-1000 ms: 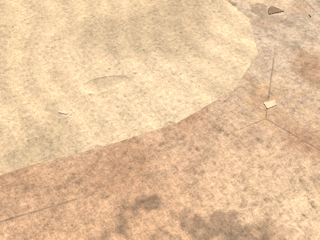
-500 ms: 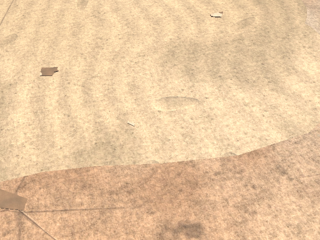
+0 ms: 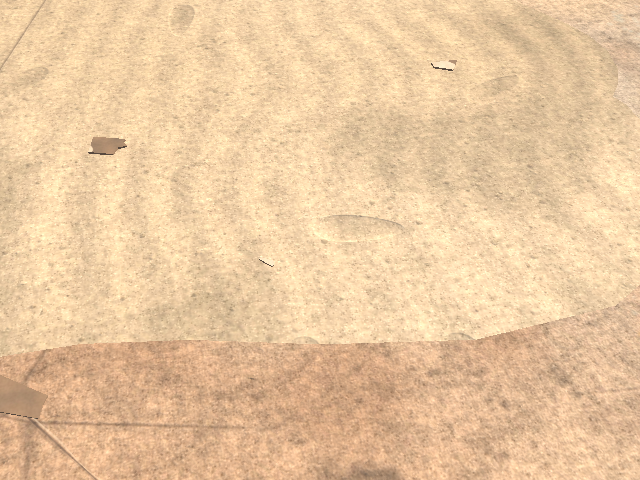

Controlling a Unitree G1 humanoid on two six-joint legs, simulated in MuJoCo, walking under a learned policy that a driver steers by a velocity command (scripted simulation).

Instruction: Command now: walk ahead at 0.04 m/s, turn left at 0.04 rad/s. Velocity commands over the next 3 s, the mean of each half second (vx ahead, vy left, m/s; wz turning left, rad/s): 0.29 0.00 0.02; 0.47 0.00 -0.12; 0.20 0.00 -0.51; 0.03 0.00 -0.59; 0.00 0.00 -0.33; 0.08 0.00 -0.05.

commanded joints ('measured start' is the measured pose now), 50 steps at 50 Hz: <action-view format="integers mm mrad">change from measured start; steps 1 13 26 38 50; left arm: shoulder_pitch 6 341 257 401 61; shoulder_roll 86 269 141 -9 93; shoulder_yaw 22 85 20 -21 33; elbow -35 53 30 20 -56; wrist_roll -3 -24 -17 -15 -39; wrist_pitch -10 -99 -69 -59 -32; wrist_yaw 8 -40 -8 -8 -2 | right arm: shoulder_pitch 4 -66 -228 224 4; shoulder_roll -119 -90 -80 -334 -174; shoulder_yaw -32 -28 -28 -99 -63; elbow -50 -94 -97 13 106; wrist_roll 2 37 36 14 1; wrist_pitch -15 -58 -95 -104 -146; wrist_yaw -6 -10 43 43 26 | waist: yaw -9 102 61 -100 -14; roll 45 -300 -79 277 49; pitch -34 -20 79 -460 39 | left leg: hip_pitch -45 -486 -508 714 18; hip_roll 70 -49 82 430 235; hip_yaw -85 46 77 -639 57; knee -147 352 161 -127 -459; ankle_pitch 44 -159 357 18 352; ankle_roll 46 5 -10 372 200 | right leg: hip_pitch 40 387 230 -338 -441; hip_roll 6 -289 -138 95 -107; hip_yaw -11 549 79 60 127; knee -33 -291 -409 730 484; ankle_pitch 56 -189 350 -273 226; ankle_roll -6 -279 -216 -76 -48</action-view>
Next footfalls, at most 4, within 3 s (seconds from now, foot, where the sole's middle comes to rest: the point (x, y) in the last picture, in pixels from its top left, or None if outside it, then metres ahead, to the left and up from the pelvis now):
0.74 left None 0.44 0.09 -0.77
1.24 right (409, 408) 0.69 -0.16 -0.77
1.72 left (316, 379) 0.75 0.05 -0.77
2.16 right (407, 460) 0.57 -0.15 -0.77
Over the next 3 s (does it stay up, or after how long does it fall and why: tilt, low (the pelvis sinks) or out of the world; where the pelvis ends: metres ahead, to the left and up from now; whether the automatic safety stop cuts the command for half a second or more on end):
stays up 0.64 -0.06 0.00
